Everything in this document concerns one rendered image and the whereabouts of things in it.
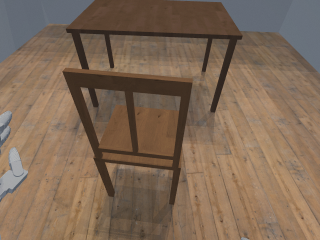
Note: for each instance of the chair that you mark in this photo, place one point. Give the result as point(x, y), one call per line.
point(135, 136)

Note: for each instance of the left robot hand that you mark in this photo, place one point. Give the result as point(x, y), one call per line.
point(10, 181)

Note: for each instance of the table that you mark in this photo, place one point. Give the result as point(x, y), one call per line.
point(157, 18)

